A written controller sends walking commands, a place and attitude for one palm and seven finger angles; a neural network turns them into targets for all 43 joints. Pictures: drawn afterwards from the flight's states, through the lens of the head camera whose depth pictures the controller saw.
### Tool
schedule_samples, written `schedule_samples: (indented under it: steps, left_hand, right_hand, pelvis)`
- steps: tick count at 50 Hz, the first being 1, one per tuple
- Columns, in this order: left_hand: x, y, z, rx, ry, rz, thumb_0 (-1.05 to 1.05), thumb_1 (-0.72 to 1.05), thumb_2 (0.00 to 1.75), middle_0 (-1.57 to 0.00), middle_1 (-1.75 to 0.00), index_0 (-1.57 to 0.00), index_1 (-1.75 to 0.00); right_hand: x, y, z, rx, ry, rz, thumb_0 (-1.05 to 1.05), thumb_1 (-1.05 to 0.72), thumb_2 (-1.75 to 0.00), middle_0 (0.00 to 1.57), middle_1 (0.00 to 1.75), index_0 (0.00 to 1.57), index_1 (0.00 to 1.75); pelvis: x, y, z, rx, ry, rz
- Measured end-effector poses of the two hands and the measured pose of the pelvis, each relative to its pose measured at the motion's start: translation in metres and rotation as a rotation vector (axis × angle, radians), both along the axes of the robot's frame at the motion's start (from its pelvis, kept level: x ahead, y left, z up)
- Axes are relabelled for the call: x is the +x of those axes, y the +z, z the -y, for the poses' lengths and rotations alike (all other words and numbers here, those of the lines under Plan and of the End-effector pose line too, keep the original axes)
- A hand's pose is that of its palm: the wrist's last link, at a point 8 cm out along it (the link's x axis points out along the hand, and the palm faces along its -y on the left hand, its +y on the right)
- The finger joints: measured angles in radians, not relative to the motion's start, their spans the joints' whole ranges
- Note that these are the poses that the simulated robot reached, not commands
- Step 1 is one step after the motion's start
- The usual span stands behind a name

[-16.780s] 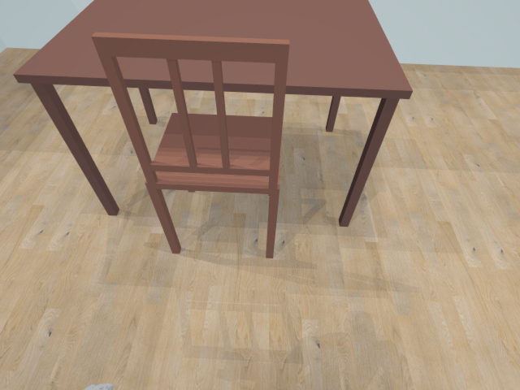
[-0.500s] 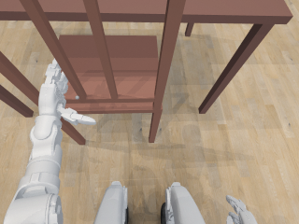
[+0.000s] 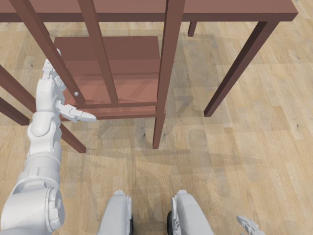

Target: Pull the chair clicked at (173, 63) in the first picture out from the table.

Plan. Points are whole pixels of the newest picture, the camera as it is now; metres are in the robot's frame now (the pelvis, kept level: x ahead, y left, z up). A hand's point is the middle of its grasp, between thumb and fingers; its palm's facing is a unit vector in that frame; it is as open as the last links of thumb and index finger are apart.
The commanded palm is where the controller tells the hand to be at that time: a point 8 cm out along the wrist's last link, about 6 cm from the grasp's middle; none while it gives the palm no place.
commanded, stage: push the fingers through the gap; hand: left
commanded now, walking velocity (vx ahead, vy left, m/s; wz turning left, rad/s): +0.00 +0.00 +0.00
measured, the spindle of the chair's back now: (59, 65) +0.50 +0.22 +0.08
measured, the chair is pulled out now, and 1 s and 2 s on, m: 0.00 0.00 0.04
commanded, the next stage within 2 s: hook a spindle and tug to test in 0.22 s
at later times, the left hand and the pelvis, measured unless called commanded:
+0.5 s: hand (77, 94) +0.45 +0.19 +0.03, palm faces +0.04 -1.00 -0.05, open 16.6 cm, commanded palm +0.43 +0.24 +0.03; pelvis +0.00 +0.00 +0.00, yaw +0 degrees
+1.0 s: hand (75, 91) +0.46 +0.20 +0.03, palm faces +0.08 -1.00 -0.02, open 9.4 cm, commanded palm +0.43 +0.24 +0.03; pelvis +0.01 +0.01 +0.00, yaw +0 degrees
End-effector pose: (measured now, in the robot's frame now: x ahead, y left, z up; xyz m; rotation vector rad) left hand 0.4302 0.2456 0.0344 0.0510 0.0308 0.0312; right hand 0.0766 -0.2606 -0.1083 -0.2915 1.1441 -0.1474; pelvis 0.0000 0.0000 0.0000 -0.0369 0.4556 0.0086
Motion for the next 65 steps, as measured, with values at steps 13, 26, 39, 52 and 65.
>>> schedule_samples:
  steps: [13, 26, 39, 52, 65]
  left_hand:
    - [-0.004, 0.003, 0.001, 0.008, 0.011, 0.031, -0.01, -0.50, 0.30, -0.06, -0.08, -0.06, -0.08]
    - [0.000, -0.003, 0.001, -0.007, 0.016, 0.011, -0.01, -0.49, 0.30, -0.11, -0.25, -0.11, -0.25]
    - [0.007, -0.006, -0.004, -0.011, 0.023, -0.004, -0.01, -0.39, 0.35, -0.31, -0.87, -0.29, -0.88]
    - [0.008, -0.006, -0.003, -0.032, 0.047, -0.009, -0.01, 0.21, 0.61, -0.40, -1.31, -0.41, -1.37]
    - [0.001, -0.006, 0.002, -0.025, 0.046, -0.016, 0.01, 0.74, 0.82, -0.37, -1.33, -0.38, -1.41]
  right_hand:
    - [-0.001, 0.001, -0.002, -0.005, 0.018, 0.000, 0.01, -0.91, -0.90, 0.20, 0.30, 0.20, 0.30]
    - [-0.001, 0.000, -0.004, -0.002, 0.010, -0.002, 0.01, -0.91, -0.90, 0.20, 0.30, 0.20, 0.30]
    - [-0.001, 0.000, -0.004, -0.007, 0.002, -0.020, 0.01, -0.91, -0.90, 0.20, 0.30, 0.20, 0.30]
    - [0.006, 0.006, -0.007, -0.001, -0.003, -0.025, 0.01, -0.91, -0.90, 0.20, 0.30, 0.20, 0.30]
    - [0.017, 0.010, -0.010, 0.018, -0.012, -0.013, 0.01, -0.91, -0.90, 0.20, 0.30, 0.20, 0.30]
  pelvis:
    - [-0.004, 0.000, -0.001, -0.004, 0.007, 0.008]
    - [-0.003, -0.001, -0.002, -0.003, 0.002, -0.001]
    - [0.001, -0.001, -0.004, -0.008, 0.003, -0.009]
    - [0.008, 0.005, -0.006, -0.011, 0.003, -0.011]
    - [0.017, 0.010, -0.007, -0.008, -0.004, -0.004]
